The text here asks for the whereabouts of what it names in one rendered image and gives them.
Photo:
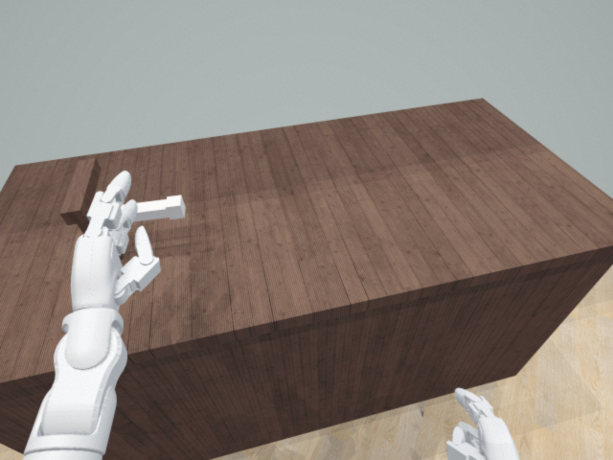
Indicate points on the counter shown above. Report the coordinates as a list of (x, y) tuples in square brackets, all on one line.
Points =
[(323, 273)]

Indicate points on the left robot hand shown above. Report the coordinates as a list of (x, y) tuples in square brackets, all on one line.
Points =
[(96, 262)]

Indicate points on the right robot hand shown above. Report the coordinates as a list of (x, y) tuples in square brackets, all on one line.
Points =
[(492, 440)]

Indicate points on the tap lever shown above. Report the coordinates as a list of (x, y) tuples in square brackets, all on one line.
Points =
[(173, 207)]

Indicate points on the left robot forearm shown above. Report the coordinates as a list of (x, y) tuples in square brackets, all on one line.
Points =
[(76, 415)]

